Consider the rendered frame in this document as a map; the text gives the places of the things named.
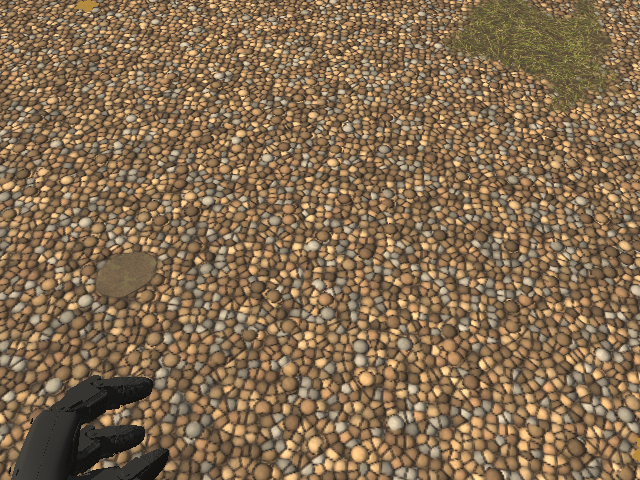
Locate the left robot hand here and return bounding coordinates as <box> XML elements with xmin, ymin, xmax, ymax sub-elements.
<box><xmin>8</xmin><ymin>375</ymin><xmax>169</xmax><ymax>480</ymax></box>

